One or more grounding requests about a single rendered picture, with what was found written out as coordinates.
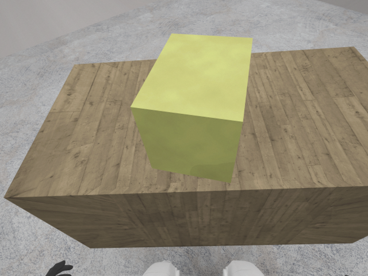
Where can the carton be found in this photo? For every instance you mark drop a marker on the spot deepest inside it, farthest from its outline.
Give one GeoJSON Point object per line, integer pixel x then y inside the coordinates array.
{"type": "Point", "coordinates": [190, 109]}

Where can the robot right thigh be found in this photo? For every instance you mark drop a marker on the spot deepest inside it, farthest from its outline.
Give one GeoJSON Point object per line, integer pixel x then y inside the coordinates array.
{"type": "Point", "coordinates": [241, 268]}

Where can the left robot hand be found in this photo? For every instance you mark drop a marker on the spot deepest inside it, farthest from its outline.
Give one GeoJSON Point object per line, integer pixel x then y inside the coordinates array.
{"type": "Point", "coordinates": [58, 268]}

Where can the robot thigh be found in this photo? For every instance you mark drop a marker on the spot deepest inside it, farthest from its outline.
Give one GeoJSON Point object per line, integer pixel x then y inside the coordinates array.
{"type": "Point", "coordinates": [241, 268]}
{"type": "Point", "coordinates": [162, 269]}

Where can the robot left thigh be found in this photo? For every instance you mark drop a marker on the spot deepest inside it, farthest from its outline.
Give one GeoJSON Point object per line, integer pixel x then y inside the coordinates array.
{"type": "Point", "coordinates": [162, 269]}

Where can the pedestal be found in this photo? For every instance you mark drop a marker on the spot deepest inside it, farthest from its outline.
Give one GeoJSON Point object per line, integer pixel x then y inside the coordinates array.
{"type": "Point", "coordinates": [300, 173]}

